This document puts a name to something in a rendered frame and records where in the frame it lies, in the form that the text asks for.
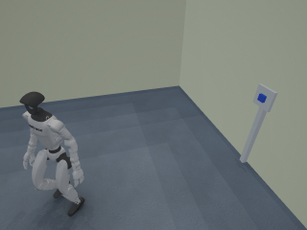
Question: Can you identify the right robot upper arm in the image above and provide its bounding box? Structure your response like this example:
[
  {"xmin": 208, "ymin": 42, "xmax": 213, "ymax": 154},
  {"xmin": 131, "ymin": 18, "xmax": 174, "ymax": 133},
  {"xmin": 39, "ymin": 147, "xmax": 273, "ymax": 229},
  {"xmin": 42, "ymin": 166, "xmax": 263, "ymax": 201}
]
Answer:
[{"xmin": 22, "ymin": 111, "xmax": 32, "ymax": 132}]

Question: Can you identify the robot left hand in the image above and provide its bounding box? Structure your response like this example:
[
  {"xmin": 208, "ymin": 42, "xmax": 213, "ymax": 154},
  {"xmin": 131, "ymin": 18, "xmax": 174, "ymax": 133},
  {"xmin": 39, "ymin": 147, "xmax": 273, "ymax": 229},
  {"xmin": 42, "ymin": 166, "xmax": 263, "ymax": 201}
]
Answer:
[{"xmin": 72, "ymin": 168, "xmax": 84, "ymax": 188}]

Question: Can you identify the robot right shin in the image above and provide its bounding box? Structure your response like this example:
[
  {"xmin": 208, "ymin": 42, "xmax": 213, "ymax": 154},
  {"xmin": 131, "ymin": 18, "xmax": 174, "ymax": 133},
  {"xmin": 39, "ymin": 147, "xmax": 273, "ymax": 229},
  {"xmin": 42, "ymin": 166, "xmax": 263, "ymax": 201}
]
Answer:
[{"xmin": 35, "ymin": 178, "xmax": 58, "ymax": 191}]

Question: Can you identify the panel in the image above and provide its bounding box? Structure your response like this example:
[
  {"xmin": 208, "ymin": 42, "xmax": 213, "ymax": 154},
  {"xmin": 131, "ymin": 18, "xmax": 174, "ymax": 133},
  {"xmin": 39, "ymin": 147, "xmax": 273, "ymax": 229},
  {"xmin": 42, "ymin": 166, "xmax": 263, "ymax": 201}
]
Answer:
[{"xmin": 239, "ymin": 83, "xmax": 278, "ymax": 163}]

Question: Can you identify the robot left forearm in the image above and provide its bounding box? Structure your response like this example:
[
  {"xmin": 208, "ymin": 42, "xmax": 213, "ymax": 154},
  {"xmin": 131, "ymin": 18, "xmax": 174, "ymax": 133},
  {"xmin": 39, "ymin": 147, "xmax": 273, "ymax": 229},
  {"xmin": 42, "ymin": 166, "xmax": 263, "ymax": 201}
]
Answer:
[{"xmin": 68, "ymin": 140, "xmax": 81, "ymax": 171}]

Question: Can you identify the button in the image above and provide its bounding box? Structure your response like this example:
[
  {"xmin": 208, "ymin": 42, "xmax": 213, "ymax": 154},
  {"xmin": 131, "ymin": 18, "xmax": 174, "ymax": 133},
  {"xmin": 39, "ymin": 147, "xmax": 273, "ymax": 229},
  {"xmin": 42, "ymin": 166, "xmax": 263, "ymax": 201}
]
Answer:
[{"xmin": 257, "ymin": 93, "xmax": 267, "ymax": 103}]

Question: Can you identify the left robot upper arm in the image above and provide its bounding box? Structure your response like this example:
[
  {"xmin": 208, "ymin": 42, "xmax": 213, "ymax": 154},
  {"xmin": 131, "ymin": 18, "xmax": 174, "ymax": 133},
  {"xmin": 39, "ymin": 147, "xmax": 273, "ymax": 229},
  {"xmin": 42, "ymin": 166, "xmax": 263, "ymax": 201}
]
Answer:
[{"xmin": 47, "ymin": 119, "xmax": 76, "ymax": 148}]

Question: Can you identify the robot right hand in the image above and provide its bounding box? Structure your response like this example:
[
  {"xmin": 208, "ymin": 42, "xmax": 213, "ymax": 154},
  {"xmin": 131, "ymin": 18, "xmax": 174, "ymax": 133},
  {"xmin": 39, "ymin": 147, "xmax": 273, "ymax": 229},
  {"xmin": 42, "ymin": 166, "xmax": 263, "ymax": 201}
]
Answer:
[{"xmin": 23, "ymin": 152, "xmax": 35, "ymax": 170}]

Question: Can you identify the left robot thigh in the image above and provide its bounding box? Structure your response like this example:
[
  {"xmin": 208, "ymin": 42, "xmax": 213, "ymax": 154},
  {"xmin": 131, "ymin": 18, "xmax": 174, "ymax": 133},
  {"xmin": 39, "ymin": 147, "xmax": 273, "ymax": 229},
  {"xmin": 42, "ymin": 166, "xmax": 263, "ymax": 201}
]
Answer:
[{"xmin": 56, "ymin": 154, "xmax": 73, "ymax": 196}]

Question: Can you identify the robot right forearm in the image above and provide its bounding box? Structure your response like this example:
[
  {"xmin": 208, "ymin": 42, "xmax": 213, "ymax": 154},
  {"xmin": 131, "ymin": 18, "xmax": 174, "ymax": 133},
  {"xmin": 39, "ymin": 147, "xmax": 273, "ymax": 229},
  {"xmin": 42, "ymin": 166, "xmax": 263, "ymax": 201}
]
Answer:
[{"xmin": 27, "ymin": 131, "xmax": 38, "ymax": 153}]

